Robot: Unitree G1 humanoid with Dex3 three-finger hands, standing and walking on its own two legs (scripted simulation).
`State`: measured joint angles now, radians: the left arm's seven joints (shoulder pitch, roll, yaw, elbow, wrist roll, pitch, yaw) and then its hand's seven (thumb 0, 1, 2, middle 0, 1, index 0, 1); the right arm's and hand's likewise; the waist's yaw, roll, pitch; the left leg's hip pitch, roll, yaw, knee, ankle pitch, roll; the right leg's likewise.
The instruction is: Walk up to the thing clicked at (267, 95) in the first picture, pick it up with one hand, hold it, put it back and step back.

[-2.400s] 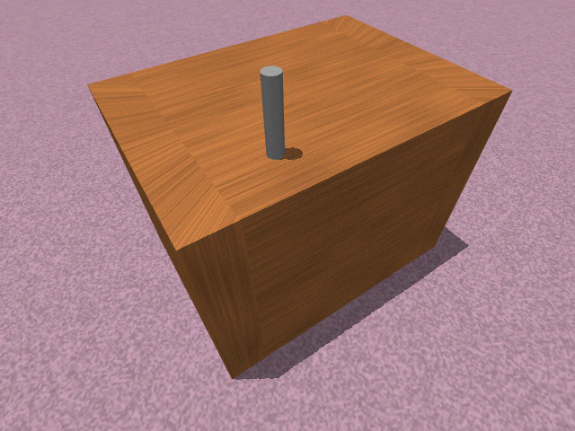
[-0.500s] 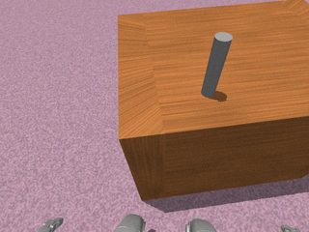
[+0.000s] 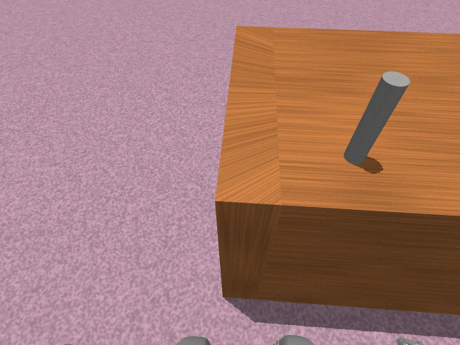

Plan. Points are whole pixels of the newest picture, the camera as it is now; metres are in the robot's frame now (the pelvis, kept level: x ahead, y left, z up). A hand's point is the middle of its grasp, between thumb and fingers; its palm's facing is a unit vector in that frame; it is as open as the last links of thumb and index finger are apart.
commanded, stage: walk up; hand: right
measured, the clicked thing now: (371, 123) +0.50 -0.24 +0.10
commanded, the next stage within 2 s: stand in 1.24 s
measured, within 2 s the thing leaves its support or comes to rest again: neither
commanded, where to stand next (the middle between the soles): +0.06 -0.01 m, yaw -2 degrees
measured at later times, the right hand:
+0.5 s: hand out of the picture +0.10 -0.23 -0.12, palm faces -0.06 +0.94 -0.33, open 7.4 cm
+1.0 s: hand out of the picture +0.10 -0.25 -0.12, palm faces -0.03 +0.94 -0.33, open 7.4 cm
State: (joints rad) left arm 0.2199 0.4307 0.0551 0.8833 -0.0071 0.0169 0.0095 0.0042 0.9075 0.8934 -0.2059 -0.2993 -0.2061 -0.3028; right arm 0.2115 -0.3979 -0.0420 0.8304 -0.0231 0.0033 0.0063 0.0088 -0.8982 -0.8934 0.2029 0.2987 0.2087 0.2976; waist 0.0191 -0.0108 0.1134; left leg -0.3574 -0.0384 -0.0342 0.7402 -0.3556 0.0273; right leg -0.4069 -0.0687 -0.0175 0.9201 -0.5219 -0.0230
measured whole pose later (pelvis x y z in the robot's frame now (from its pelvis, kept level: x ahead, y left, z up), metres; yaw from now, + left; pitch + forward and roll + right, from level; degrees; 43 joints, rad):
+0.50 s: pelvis -0.01 +0.01 +0.02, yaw +1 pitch -3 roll -1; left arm 0.14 0.39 -0.01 1.05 0.00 -0.02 -0.01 0.00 0.91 0.89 -0.21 -0.30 -0.21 -0.30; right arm 0.11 -0.34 0.00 1.05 -0.01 0.00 0.02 0.01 -0.90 -0.89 0.20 0.30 0.21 0.30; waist 0.02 -0.01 0.06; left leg -0.23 -0.01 -0.02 0.54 -0.26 0.01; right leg -0.20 -0.07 -0.04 0.50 -0.25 0.04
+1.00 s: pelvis +0.00 +0.00 +0.03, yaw +1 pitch -3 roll +0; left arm 0.09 0.35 0.00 1.15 0.01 -0.02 -0.01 0.00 0.91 0.89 -0.21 -0.30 -0.21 -0.30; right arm 0.07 -0.36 -0.02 1.15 -0.01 0.00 0.02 0.01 -0.90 -0.89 0.20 0.30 0.21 0.30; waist 0.01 0.01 0.04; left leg -0.13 0.00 -0.03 0.35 -0.18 0.00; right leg -0.11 -0.06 -0.04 0.34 -0.18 0.04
